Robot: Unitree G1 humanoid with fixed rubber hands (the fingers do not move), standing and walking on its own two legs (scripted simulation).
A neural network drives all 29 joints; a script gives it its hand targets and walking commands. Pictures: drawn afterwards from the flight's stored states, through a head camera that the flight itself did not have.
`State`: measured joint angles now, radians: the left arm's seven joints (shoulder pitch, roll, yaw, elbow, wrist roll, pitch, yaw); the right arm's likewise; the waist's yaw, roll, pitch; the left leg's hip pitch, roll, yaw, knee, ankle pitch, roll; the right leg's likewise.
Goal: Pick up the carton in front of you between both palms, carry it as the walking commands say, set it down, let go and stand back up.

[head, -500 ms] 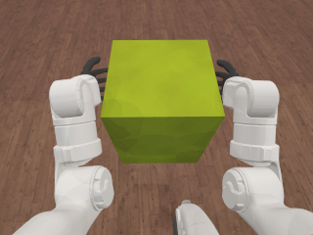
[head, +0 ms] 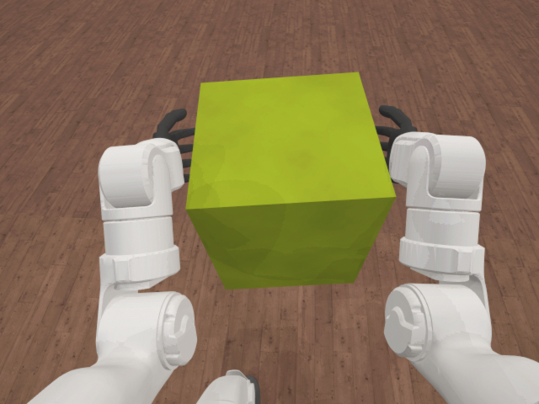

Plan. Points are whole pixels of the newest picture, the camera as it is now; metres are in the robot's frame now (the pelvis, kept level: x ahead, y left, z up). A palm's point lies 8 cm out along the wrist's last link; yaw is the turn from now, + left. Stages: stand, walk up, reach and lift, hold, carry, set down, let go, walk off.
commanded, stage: carry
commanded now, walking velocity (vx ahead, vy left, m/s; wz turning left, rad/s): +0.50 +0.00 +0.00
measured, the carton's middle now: (284, 192) +0.39 +0.02 +0.10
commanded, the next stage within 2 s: none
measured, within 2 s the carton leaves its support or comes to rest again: neither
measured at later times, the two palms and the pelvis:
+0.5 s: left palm (224, 32) +0.67 +0.13 +0.20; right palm (392, 40) +0.67 -0.17 +0.19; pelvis +0.29 -0.01 +0.02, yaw +0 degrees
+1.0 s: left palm out of the picture +0.96 +0.16 +0.21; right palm out of the picture +0.94 -0.14 +0.20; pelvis +0.57 +0.03 +0.05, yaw -1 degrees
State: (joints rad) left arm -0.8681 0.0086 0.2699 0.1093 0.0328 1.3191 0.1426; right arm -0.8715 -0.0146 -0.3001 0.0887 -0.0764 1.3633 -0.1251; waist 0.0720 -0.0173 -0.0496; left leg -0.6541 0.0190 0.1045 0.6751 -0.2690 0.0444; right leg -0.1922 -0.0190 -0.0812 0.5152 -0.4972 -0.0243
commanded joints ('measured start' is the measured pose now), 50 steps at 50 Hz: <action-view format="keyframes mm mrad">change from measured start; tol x32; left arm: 1 -726 -1059 -598 0 -434 7 -260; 50 -790 -1103 -534 -9 -394 -10 -233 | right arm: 1 -642 975 554 69 344 -34 181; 50 -897 1120 611 -105 502 -67 220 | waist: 1 -112 -69 -551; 3 -160 332 -603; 21 -86 147 -474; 24 19 -309 -622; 43 -70 -112 -491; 46 -173 342 -632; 50 -129 77 -502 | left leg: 1 620 -64 81 -151 70 43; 3 1015 338 -735 -279 129 257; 21 643 151 -62 -61 649 78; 24 -48 -85 -46 513 -240 -44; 34 -196 36 -83 457 -136 -21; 43 393 -106 138 -155 77 32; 46 1029 336 -770 -297 126 279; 50 823 259 -464 -223 274 184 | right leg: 1 39 -121 -3 262 819 -47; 3 -536 103 23 699 -34 28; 13 -634 -26 55 564 89 3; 22 128 69 -97 5 306 -78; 25 543 -335 722 -91 381 -305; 43 165 -139 14 150 919 -82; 46 -563 116 42 778 -42 30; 50 -641 -20 125 805 62 -15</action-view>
